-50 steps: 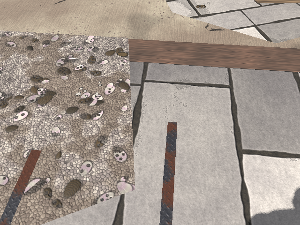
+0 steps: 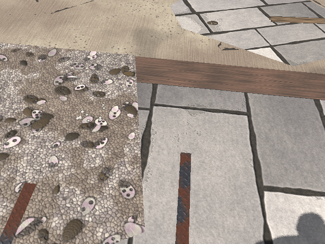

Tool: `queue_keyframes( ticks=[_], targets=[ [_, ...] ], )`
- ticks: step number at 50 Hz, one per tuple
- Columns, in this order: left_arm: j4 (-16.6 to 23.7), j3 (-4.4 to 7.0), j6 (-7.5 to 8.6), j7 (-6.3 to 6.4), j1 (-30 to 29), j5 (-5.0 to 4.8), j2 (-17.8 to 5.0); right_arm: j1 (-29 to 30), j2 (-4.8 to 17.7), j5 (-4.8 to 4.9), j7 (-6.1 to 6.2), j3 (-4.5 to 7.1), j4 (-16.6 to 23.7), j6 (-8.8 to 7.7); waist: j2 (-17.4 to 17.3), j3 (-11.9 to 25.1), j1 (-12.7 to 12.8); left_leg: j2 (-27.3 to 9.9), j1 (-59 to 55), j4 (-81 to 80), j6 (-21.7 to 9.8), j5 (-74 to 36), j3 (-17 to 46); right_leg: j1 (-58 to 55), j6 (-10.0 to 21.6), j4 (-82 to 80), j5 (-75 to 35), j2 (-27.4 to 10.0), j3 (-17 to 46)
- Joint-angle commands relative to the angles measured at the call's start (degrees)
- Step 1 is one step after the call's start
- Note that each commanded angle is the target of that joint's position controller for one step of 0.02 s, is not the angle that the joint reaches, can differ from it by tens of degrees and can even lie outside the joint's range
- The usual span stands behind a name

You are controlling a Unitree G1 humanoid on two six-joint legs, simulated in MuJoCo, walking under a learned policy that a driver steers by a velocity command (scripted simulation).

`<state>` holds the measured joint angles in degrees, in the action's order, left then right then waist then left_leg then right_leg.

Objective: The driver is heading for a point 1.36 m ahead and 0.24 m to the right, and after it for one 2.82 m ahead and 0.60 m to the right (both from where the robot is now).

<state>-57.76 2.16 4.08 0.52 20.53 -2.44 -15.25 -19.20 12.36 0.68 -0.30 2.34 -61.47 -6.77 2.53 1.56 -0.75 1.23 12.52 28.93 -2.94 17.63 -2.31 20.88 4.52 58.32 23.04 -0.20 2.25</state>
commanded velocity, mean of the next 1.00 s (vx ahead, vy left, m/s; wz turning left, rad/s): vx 0.48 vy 0.00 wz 0.00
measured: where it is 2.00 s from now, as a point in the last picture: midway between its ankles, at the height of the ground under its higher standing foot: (171, 132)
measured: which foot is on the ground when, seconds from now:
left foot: down 0.00-0.42, up 0.44-0.90, down 0.92-1.00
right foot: up 0.00-0.38, down 0.40-0.94, up 0.96-1.00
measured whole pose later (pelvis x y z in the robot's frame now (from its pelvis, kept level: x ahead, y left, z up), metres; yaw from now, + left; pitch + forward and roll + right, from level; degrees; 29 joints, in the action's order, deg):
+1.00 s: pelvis +0.57 +0.02 -0.01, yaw +0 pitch +2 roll -1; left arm -57.4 2.3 4.3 -0.2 20.8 -1.2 -15.1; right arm -4.3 14.1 0.5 -1.9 2.8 -47.9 -6.5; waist 0.5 -2.0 2.1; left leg 0.0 26.9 32.6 -3.0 8.1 -3.0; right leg 10.7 2.0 55.4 27.9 0.4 1.9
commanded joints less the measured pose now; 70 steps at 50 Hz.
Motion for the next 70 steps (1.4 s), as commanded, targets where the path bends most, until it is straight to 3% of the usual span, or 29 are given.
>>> queue_keyframes(
  ticks=[1, 3, 6, 10, 14, 17, 19, 20, 21, 22, 23, 24, 25, 28, 32, 36, 41, 44, 46, 47, 48, 49, 50, 51, 52, 54, 57, 64, 70],
  targets=[
    [5.7, 0.98, 2.76, -0.55, -5.1, 0.67, -4.7, -2.7, 6.3, -0.28, -1.01, 0.17, 2.0, -0.67, -6.8, -8.6, -0.2, -17.6, -13.0, -21.7, -7.5, 5.5, 25.5, 27.9, 1.3, 8.1, -9.4, -6.1, 2.6],
    [5.4, 1.34, 2.32, -1.06, -5.8, 1.17, -4.3, -5.0, 4.3, -0.71, -0.82, -0.51, 1.6, 0.12, -8.0, -7.5, -0.3, -13.3, -11.7, -21.8, -5.4, -8.5, 16.0, 23.7, -0.1, 4.0, -14.1, -7.0, 0.1],
    [7.6, 0.87, 1.55, -1.32, -11.1, 1.47, -2.1, -9.1, 6.0, -1.03, 0.26, -0.38, 1.0, 0.76, -6.7, -7.5, -1.3, -12.3, -12.0, -21.9, -6.7, -21.6, 11.1, 25.3, -2.6, -1.9, -18.2, -6.7, -2.2],
    [12.0, -0.23, 1.78, -1.72, -22.2, 1.12, -0.5, -10.4, 7.7, -0.78, 1.35, -0.24, 1.9, 1.23, -6.7, -9.3, -3.6, -11.1, -9.0, -24.2, -6.5, -22.0, 7.4, 20.4, -3.6, -18.5, -25.8, -4.3, -4.8],
    [14.6, -0.51, 2.12, -2.88, -27.7, 0.66, -1.2, -12.8, 8.0, 0.09, 1.57, 0.19, 1.2, 1.53, -7.1, -10.9, -3.6, -13.8, -14.0, -23.4, -6.7, -24.3, 6.5, 18.6, -1.8, -26.0, -26.6, -3.0, -4.6],
    [15.0, 0.46, 2.68, -3.57, -25.1, 0.78, -3.7, -10.9, 9.5, -0.12, 1.75, 0.97, 1.9, 2.25, -8.5, -7.0, 0.1, -15.4, -20.0, -16.5, -5.3, -42.3, 5.3, 12.0, 0.8, -28.3, -22.2, -0.6, -5.3],
    [11.1, 2.75, 2.47, -2.99, -10.9, 0.56, -7.9, -8.8, 10.1, -0.89, 1.68, 1.25, 2.9, 3.26, -10.5, 3.0, 7.7, -13.2, -18.9, 0.5, -3.4, -60.0, 3.1, -6.7, 3.5, -27.9, -20.3, 3.1, -7.5],
    [8.5, 3.84, 2.06, -2.36, -0.1, 0.90, -10.8, -7.7, 9.2, -1.39, 1.41, 0.64, 4.4, 3.25, -8.6, 10.3, 12.0, -11.1, -6.6, 15.9, -1.9, -49.0, 2.6, -25.4, 6.5, -25.9, -20.0, -3.7, -0.1],
    [6.7, 5.14, 1.76, -2.21, 7.1, 2.43, -16.3, -15.9, 0.3, -1.38, 0.28, -1.72, 5.1, 1.95, 7.3, 21.7, 8.2, 0.1, 17.2, 41.0, 2.0, -12.5, 2.4, -49.0, 17.1, -30.0, -8.0, -20.5, 29.3],
    [6.0, 3.68, 1.53, -2.27, 6.5, 2.40, -11.5, -14.8, 2.3, 0.04, -0.25, -1.38, 3.6, 0.04, 8.8, 24.4, 8.8, 2.2, 24.2, 50.3, 1.1, 12.9, 10.9, -48.7, 17.8, -41.0, -3.0, -23.0, 43.9],
    [6.8, 2.76, 1.73, -2.19, 0.0, 1.83, -8.5, -7.6, 7.4, 1.84, -0.40, 0.05, 6.4, -1.02, 7.1, 12.0, 7.4, -1.7, 29.7, 52.9, -0.1, 10.5, 9.9, -38.9, 13.8, -42.4, -2.9, -20.5, 34.6],
    [8.2, 2.04, 1.96, -2.23, -6.1, 1.77, -6.3, -2.6, 8.5, 2.18, 0.00, 0.27, 7.8, -1.44, 1.4, 5.5, 5.4, -5.0, 28.3, 50.4, -0.6, 4.8, 8.2, -27.7, 11.8, -44.1, -8.2, -18.5, 25.5],
    [8.6, 1.44, 2.27, -2.63, -9.6, 2.25, -4.5, -0.6, 8.3, 1.62, 0.59, 0.73, 8.1, -1.11, -2.1, 1.5, 3.2, -7.2, 25.4, 46.7, -0.5, 1.1, 7.0, -18.5, 10.3, -46.0, -14.1, -16.1, 18.9],
    [7.1, 0.98, 2.81, -3.20, -10.6, 2.70, -2.9, -4.2, 4.2, 0.62, 1.28, 0.85, 7.5, 1.42, 1.0, -1.4, -1.2, -9.9, 17.7, 40.0, 0.0, -1.9, 6.5, -6.8, 9.5, -50.8, -18.2, -11.8, 9.3],
    [5.0, 1.69, 2.90, -1.73, -6.1, 2.71, -6.2, 4.4, 5.6, -0.40, 1.55, 1.44, 11.3, 2.00, 0.2, -5.0, -0.3, -11.2, 25.3, 28.4, 2.3, -11.7, 5.5, -6.8, 10.2, -53.4, -21.8, -11.3, 5.3],
    [4.1, 1.86, 2.20, -0.64, -2.1, 1.99, -7.5, 14.2, 4.3, -0.25, 0.62, 0.85, 14.1, 1.12, -0.1, -5.5, 2.7, -8.6, 23.5, 11.1, 2.6, -23.9, 3.0, -9.5, 7.7, -53.2, -23.3, -9.3, 1.0],
    [1.7, 2.28, 1.01, -0.34, 3.6, 1.20, -8.3, 22.2, 5.1, 0.53, -1.02, 0.44, 17.4, 0.69, -0.1, -7.0, 5.1, -6.8, 25.3, 2.4, 1.5, -21.7, 2.9, -20.1, 7.0, -49.7, -22.7, -13.2, 1.8],
    [1.6, 2.83, 0.00, -0.07, 2.8, 1.20, -9.3, 20.2, 7.2, 0.60, -1.81, 1.14, 18.0, 0.21, 1.3, -5.0, 2.5, -5.1, 20.7, 0.0, -0.7, -14.8, 2.1, -25.1, 5.4, -44.3, -31.4, -15.2, 2.4],
    [2.4, 2.35, -0.65, -0.05, 0.9, 1.68, -8.2, 6.2, 11.4, 0.46, -1.42, 3.45, 14.0, 0.08, 1.1, 3.7, -4.6, -1.9, 1.0, -1.0, -3.5, -14.1, -0.5, -21.9, 2.9, -27.6, -46.5, -10.8, -1.2],
    [3.9, 1.24, -0.58, 0.00, 1.7, 2.78, -5.9, -4.7, 16.1, -0.27, -0.86, 4.74, 11.9, 0.24, -5.2, 12.8, -7.9, -12.4, -16.9, 0.5, -7.4, -14.9, 11.5, -10.2, 0.8, -8.9, -32.8, -7.1, -4.2],
    [3.8, -1.00, 0.75, -0.75, 9.3, 2.34, 2.3, -7.9, 19.4, -0.46, -1.34, 5.42, 10.3, 0.58, -20.9, 19.7, -3.6, -24.2, -35.7, -6.9, -16.3, -2.2, 39.4, 13.2, -2.7, 10.3, 5.1, 4.0, -2.9],
    [3.3, 0.36, 2.10, -0.90, 5.6, 0.89, -4.2, -7.1, 13.3, -0.25, -1.44, 3.72, 11.0, 0.41, -14.6, 18.2, -5.7, -23.1, -34.5, -11.3, -14.1, 3.0, 43.2, 19.5, -1.4, 16.9, 9.5, 1.5, 5.3],
    [5.3, 1.30, 2.94, -1.03, -0.1, -0.37, -7.6, -1.9, 11.1, -0.17, -1.27, 2.96, 12.0, 0.21, -11.8, 10.1, -4.8, -21.5, -27.4, -11.9, -11.5, -0.6, 34.4, 22.8, -0.4, 17.5, 4.6, -1.4, 4.4],
    [6.0, 1.32, 3.15, -0.62, -3.2, -0.14, -7.5, 3.1, 10.0, -0.41, -1.26, 2.48, 13.1, 0.18, -6.8, 5.8, -3.0, -19.6, -19.0, -13.2, -10.5, -8.2, 27.5, 20.7, -0.4, 15.1, -0.9, -4.5, 2.7],
    [6.1, 1.67, 2.92, -0.32, -4.6, 0.86, -6.9, 5.8, 8.7, -0.84, -1.43, 2.17, 13.4, 0.11, -5.1, 2.7, -1.5, -17.7, -12.2, -14.9, -10.2, -13.7, 22.7, 18.4, -0.8, 11.8, -4.1, -6.2, 2.3],
    [5.6, 1.81, 1.43, -0.31, -2.5, 1.19, -4.7, 6.8, 6.9, -1.26, -1.71, 1.69, 12.8, -0.14, -6.6, 1.5, 1.2, -14.9, -6.3, -18.1, -9.8, -17.3, 17.0, 12.9, -1.1, 7.9, -7.1, -8.1, 2.3],
    [6.2, 1.81, 0.02, -0.16, -4.2, 1.38, -3.1, 4.6, 8.9, -1.03, -1.05, 2.28, 11.3, -0.40, -5.9, -1.1, 2.0, -14.5, -4.3, -21.1, -10.7, -21.4, 12.0, 15.6, -2.6, 2.6, -11.2, -8.7, 1.5],
    [9.9, 1.55, 0.16, -1.28, -15.9, 1.24, -2.0, 1.0, 10.0, -1.21, 0.78, 2.52, 9.3, 0.08, -5.6, -4.9, -1.6, -12.9, -6.9, -24.0, -7.2, -20.5, 0.5, 18.4, -2.9, -16.8, -29.5, -6.1, 0.4],
    [14.7, 1.03, 0.32, -3.40, -23.3, 1.15, -1.5, -2.3, 10.7, -0.48, 1.29, 2.95, 7.3, 1.80, -5.1, -7.3, -3.5, -16.9, -18.9, -19.1, -5.8, -27.7, -3.8, 22.0, -0.5, -23.6, -23.7, -4.5, -2.6]
  ],
)
Velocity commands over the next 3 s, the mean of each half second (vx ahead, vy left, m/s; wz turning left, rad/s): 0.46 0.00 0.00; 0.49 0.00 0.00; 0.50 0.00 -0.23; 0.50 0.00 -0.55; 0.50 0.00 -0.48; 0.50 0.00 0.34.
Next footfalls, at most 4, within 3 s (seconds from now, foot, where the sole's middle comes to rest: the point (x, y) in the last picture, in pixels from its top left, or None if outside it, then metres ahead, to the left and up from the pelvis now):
0.40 right None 0.40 -0.12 -0.77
0.92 left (132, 205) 0.70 0.12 -0.77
1.50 right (183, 152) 1.01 -0.13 -0.77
2.00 left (163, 106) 1.34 -0.03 -0.77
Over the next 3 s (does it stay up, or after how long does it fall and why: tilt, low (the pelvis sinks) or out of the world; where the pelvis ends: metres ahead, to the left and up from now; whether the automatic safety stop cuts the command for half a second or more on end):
stays up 1.56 -0.36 -0.02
